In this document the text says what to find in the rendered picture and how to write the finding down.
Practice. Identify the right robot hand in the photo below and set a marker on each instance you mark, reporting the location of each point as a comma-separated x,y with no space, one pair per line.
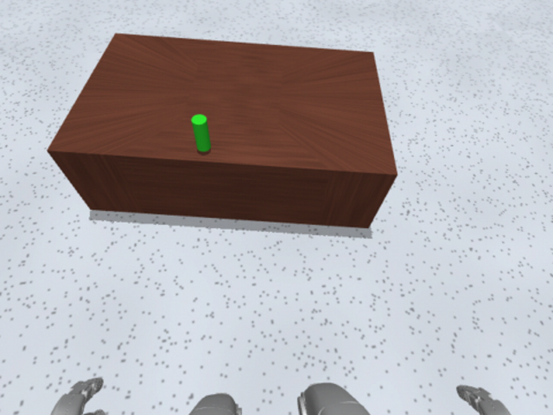
481,401

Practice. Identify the can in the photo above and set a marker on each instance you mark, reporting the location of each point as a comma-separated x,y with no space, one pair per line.
201,132

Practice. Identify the left robot hand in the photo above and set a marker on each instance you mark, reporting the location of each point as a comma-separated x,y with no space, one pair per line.
74,402

